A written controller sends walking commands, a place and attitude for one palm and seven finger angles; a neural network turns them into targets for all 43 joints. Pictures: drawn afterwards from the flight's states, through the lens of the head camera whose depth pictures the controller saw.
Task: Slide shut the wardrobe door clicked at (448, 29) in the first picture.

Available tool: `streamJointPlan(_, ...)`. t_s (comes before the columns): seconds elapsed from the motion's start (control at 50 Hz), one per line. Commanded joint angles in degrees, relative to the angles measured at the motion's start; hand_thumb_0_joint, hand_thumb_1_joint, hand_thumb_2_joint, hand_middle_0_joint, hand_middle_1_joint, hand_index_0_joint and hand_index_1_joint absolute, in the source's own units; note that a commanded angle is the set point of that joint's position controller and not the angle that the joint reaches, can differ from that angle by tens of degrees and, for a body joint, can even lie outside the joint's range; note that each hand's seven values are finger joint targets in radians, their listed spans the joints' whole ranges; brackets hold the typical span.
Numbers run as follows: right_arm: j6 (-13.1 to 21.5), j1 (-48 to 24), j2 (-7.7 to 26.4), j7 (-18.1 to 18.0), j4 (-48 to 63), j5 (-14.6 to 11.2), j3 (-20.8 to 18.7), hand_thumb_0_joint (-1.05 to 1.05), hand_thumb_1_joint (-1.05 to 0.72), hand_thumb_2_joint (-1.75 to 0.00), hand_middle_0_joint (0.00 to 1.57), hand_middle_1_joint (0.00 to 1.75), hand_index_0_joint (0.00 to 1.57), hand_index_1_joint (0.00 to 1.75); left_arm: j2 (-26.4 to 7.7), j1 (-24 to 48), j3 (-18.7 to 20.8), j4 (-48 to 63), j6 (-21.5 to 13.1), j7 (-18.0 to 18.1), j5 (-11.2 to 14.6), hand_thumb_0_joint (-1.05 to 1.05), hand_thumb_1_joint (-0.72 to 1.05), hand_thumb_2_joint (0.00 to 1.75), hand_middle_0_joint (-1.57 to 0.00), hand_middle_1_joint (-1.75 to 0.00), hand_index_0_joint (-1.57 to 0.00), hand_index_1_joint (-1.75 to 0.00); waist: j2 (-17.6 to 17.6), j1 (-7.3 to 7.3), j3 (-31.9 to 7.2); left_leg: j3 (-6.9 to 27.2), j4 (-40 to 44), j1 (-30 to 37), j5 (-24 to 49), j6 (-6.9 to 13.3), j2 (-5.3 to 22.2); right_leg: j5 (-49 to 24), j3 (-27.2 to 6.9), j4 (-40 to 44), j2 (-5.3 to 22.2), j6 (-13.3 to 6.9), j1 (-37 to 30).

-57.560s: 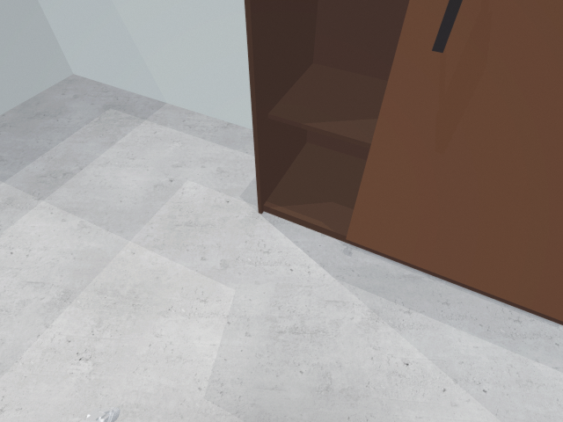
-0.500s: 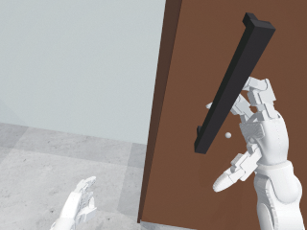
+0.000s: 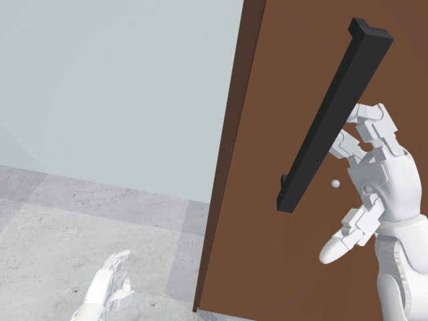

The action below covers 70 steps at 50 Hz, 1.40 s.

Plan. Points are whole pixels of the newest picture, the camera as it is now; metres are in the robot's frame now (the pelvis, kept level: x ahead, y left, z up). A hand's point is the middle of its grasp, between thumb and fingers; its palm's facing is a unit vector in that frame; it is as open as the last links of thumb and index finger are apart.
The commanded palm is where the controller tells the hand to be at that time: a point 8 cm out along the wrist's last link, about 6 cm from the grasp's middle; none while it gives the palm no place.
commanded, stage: slip the hand off the handle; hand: right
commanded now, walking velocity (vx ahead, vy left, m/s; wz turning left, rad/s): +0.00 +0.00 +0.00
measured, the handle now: (314, 133) +0.30 -0.08 +0.28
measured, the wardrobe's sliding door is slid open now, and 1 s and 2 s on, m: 0.00 0.00 0.00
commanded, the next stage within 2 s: draw the hand back to the body in 1.86 s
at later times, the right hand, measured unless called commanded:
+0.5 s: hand (404, 241) +0.18 -0.18 +0.23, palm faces -0.06 +0.97 -0.25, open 15.0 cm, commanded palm +0.15 -0.21 +0.24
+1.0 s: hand (424, 296) +0.12 -0.16 +0.23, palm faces -0.14 +0.97 -0.22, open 14.7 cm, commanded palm +0.10 -0.20 +0.24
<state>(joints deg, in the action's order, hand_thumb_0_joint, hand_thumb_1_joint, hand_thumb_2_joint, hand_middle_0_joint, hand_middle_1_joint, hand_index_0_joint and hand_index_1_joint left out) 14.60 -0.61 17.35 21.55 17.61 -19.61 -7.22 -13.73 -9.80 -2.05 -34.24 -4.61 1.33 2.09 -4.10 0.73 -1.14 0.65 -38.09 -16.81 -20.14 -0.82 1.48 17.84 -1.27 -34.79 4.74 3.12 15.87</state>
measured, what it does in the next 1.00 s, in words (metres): shifts its weight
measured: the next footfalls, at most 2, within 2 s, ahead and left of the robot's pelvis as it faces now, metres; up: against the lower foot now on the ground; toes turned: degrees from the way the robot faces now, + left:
none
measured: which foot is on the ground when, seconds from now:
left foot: down 0.00-1.00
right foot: down 0.00-1.00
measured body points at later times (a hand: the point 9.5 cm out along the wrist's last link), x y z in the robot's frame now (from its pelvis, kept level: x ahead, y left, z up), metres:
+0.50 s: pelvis +0.00 -0.01 +0.00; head -0.02 +0.01 +0.45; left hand +0.18 +0.23 -0.07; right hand +0.18 -0.23 +0.24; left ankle +0.00 +0.13 -0.72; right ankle +0.01 -0.18 -0.72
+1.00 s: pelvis +0.00 -0.05 -0.01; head -0.03 -0.04 +0.44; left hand +0.23 +0.11 -0.03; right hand +0.13 -0.22 +0.24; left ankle +0.00 +0.12 -0.72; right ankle +0.01 -0.18 -0.72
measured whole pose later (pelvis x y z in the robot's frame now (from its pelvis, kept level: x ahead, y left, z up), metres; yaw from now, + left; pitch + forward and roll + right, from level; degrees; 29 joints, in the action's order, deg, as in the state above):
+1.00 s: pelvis +0.00 -0.05 -0.01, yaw -1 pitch -3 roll +1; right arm 12.7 28.0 14.5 15.7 48.3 -14.1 -2.4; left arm -12.2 -10.1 -6.2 -25.8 -11.1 -3.8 1.0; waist -1.7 -4.9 -2.3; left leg 0.8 -42.1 -17.2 -22.3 -4.1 4.3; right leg 22.9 -1.8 -45.3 1.8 1.1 19.9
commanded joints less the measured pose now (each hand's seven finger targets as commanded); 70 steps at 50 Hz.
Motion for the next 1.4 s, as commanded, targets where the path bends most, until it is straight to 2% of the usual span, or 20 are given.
streamJointPlan(0.0,1.31,-7.95,8.17,-7.69,-0.87,-3.52,-18.52,0.00,0.55,-0.20,0.25,1.15,0.25,1.15,-5.04,8.33,2.12,10.48,-3.91,0.28,0.04,0.00,0.90,0.90,-0.20,-0.30,-0.20,-0.30,13.52,-4.14,-5.53,-0.62,10.91,2.84,3.05,-0.36,-0.82,-3.11,4.62,3.24,-5.29,-3.23,2.41)
streamJointPlan(0.08,2.02,-8.42,8.57,-8.07,-1.02,-2.96,-18.42,0.00,0.55,-0.20,0.25,1.15,0.25,1.15,-5.23,8.18,2.38,10.67,-4.58,0.42,0.04,0.00,0.90,0.90,-0.20,-0.30,-0.20,-0.30,12.28,-4.13,-5.01,-0.33,11.49,2.01,-0.45,-0.21,-1.05,-1.71,4.63,3.52,-5.15,-3.24,2.08)
streamJointPlan(0.12,2.35,-4.31,9.79,-8.12,0.77,-2.86,-20.16,0.00,0.55,-0.20,0.25,1.15,0.25,1.15,-5.43,8.25,2.52,11.24,-4.73,0.26,-0.02,0.00,0.90,0.90,-0.20,-0.30,-0.20,-0.30,10.86,-5.14,-6.30,-0.67,10.94,3.56,0.82,-0.03,-1.08,-2.07,4.63,3.81,-5.22,-3.17,1.79)
streamJointPlan(0.18,2.81,2.07,9.34,-7.79,4.66,-3.27,-20.42,0.00,0.55,-0.20,0.25,1.15,0.25,1.15,-5.29,7.72,2.42,12.50,-4.93,-0.35,-0.21,0.00,0.90,0.90,-0.20,-0.30,-0.20,-0.30,13.31,-5.85,-8.33,-0.67,9.46,6.33,7.73,-0.48,-1.06,-5.32,4.84,3.70,-5.07,-3.31,1.54)
streamJointPlan(0.22,2.93,6.08,9.93,-7.78,7.00,-3.24,-21.37,0.00,0.55,-0.20,0.25,1.15,0.25,1.15,-5.37,7.81,2.54,13.12,-5.00,-0.47,-0.22,0.00,0.90,0.90,-0.20,-0.30,-0.20,-0.30,11.35,-6.34,-8.20,-0.91,9.25,6.60,9.53,-0.44,-1.31,-5.82,5.11,3.69,-5.02,-3.19,1.08)
streamJointPlan(0.28,4.27,9.48,10.06,-7.37,11.96,-2.76,-20.46,0.00,0.55,-0.20,0.25,1.15,0.25,1.15,-5.65,6.79,2.87,14.21,-5.97,-0.75,-0.23,0.00,0.90,0.90,-0.20,-0.30,-0.20,-0.30,12.98,-5.59,-7.60,-0.29,9.60,5.96,11.66,-1.23,-1.34,-6.49,5.34,3.18,-4.78,-3.41,0.59)
streamJointPlan(0.34,7.05,8.32,9.34,-4.68,19.30,-1.01,-15.39,0.00,0.55,-0.20,0.25,1.15,0.25,1.15,-6.47,5.27,2.81,14.48,-8.35,-0.79,-0.88,0.00,0.90,0.90,-0.20,-0.30,-0.20,-0.30,5.82,-3.50,-7.36,-0.66,9.99,2.94,13.14,-1.19,-1.51,-7.72,5.07,2.29,-5.15,-4.01,-2.48)
streamJointPlan(0.42,9.60,3.57,6.90,0.58,24.53,-2.06,-8.28,0.00,0.55,-0.20,0.25,1.15,0.25,1.15,-7.15,4.25,2.42,12.95,-12.54,0.56,-1.05,0.00,0.90,0.90,-0.20,-0.30,-0.20,-0.30,3.57,-0.89,-4.61,0.63,13.23,-0.91,7.63,-1.23,-1.51,-5.07,3.74,0.65,-5.48,-4.44,-5.11)
streamJointPlan(0.48,8.39,6.50,6.82,1.83,21.22,-2.44,-8.03,0.00,0.55,-0.20,0.25,1.15,0.25,1.15,-7.48,3.95,2.40,11.64,-14.55,1.29,-0.60,0.00,0.90,0.90,-0.20,-0.30,-0.20,-0.30,5.01,-1.66,-2.64,0.41,13.45,-1.89,2.79,-0.64,-1.68,-2.68,2.53,1.56,-5.37,-4.34,-3.98)
streamJointPlan(0.5,7.77,7.86,6.59,1.74,21.51,-2.21,-8.11,0.00,0.55,-0.20,0.25,1.15,0.25,1.15,-7.31,4.35,2.28,11.62,-14.96,1.25,-0.47,0.00,0.90,0.90,-0.20,-0.30,-0.20,-0.30,5.07,-2.28,-2.75,-0.14,12.72,-1.31,2.65,-0.38,-1.77,-2.56,2.27,1.91,-5.36,-4.31,-3.60)
streamJointPlan(0.52,6.97,8.68,6.28,1.22,23.41,-1.86,-7.87,0.00,0.55,-0.20,0.25,1.15,0.25,1.15,-7.64,4.82,2.13,11.49,-15.00,1.06,-0.59,0.00,0.90,0.90,-0.20,-0.30,-0.20,-0.30,1.46,-2.75,-3.15,-0.94,11.68,-0.91,4.64,-0.07,-2.01,-3.09,2.30,2.31,-5.47,-4.29,-4.34)
streamJointPlan(0.6,4.76,17.15,4.61,-0.11,29.27,-1.55,-7.27,0.00,0.55,-0.20,0.25,1.15,0.25,1.15,-6.20,5.98,1.18,14.34,-15.12,-0.64,-0.65,0.00,0.90,0.90,-0.20,-0.30,-0.20,-0.30,2.75,-5.01,-8.12,-4.03,5.71,3.50,15.26,0.52,-2.45,-9.36,2.08,2.81,-5.50,-4.18,-3.97)
streamJointPlan(0.62,4.41,19.02,5.44,-0.84,31.77,-1.40,-8.19,0.00,0.55,-0.20,0.25,1.15,0.25,1.15,-6.83,6.44,1.14,14.60,-14.72,-1.16,-0.78,0.00,0.90,0.90,-0.20,-0.30,-0.20,-0.30,0.51,-5.40,-8.88,-4.30,4.97,4.32,17.78,0.66,-2.51,-11.19,2.31,2.32,-5.54,-4.01,-4.17)
streamJointPlan(0.66,3.72,22.57,2.49,-1.12,34.36,-1.44,-4.89,0.00,0.55,-0.20,0.25,1.15,0.25,1.15,-6.00,6.48,0.64,16.06,-14.08,-2.23,-0.88,0.00,0.90,0.90,-0.20,-0.30,-0.20,-0.30,2.66,-5.34,-8.23,-5.61,2.95,3.82,20.83,0.70,-2.88,-13.94,2.00,1.91,-5.23,-3.88,-3.61)
streamJointPlan(0.76,2.10,26.62,0.42,-3.35,39.97,0.37,0.11,0.00,0.55,-0.20,0.25,1.15,0.25,1.15,-5.89,6.55,0.24,18.04,-12.31,-4.01,-0.93,0.00,0.90,0.90,-0.20,-0.30,-0.20,-0.30,1.98,-4.86,-4.06,-6.47,1.36,0.05,17.38,0.70,-3.19,-11.95,1.46,1.34,-4.66,-3.75,-1.16)
streamJointPlan(0.82,1.33,25.65,2.67,-5.49,41.90,2.45,-0.97,0.00,0.55,-0.20,0.25,1.15,0.25,1.15,-6.67,6.80,0.43,18.10,-11.01,-4.33,-0.89,0.00,0.90,0.90,-0.20,-0.30,-0.20,-0.30,2.08,-4.25,-3.65,-6.08,1.15,-1.17,13.80,0.76,-3.07,-8.82,1.04,0.84,-4.54,-3.71,0.31)
streamJointPlan(0.86,0.86,25.27,-0.15,-6.01,40.35,3.65,2.26,0.00,0.55,-0.20,0.25,1.15,0.25,1.15,-5.65,6.16,0.19,18.06,-10.34,-4.51,-0.80,0.00,0.90,0.90,-0.20,-0.30,-0.20,-0.30,2.16,-3.51,-1.59,-6.42,0.74,-3.22,10.69,0.84,-2.97,-6.80,0.68,0.92,-4.40,-3.78,1.37)
streamJointPlan(0.94,0.55,22.29,0.45,-6.96,41.94,5.07,3.82,0.00,0.55,-0.20,0.25,1.15,0.25,1.15,-5.83,6.72,0.17,18.76,-9.60,-4.40,-0.62,0.00,0.90,0.90,-0.20,-0.30,-0.20,-0.30,0.24,-3.22,-3.46,-5.91,0.36,-3.96,5.63,1.01,-2.56,-2.13,0.26,0.48,-4.53,-3.95,1.88)
streamJointPlan(1.12,0.19,21.54,3.06,-9.70,39.78,5.65,0.32,0.00,0.55,-0.20,0.25,1.15,0.25,1.15,-6.10,7.51,0.42,18.66,-9.18,-3.75,-0.34,0.00,0.90,0.90,-0.20,-0.30,-0.20,-0.30,1.85,-3.74,-3.01,-5.37,0.48,-4.71,-0.76,1.06,-2.20,3.96,0.66,0.30,-4.52,-3.76,5.08)
streamJointPlan(1.38,3.53,22.02,5.44,-8.43,35.50,3.01,-5.09,0.00,0.55,-0.20,0.25,1.15,0.25,1.15,-6.60,4.89,1.02,17.22,-12.96,-1.34,0.09,0.00,0.90,0.90,-0.20,-0.30,-0.20,-0.30,6.10,-3.49,-1.44,-2.48,5.77,-4.90,-6.28,0.42,-1.58,5.35,2.10,-1.13,-4.48,-3.92,4.51)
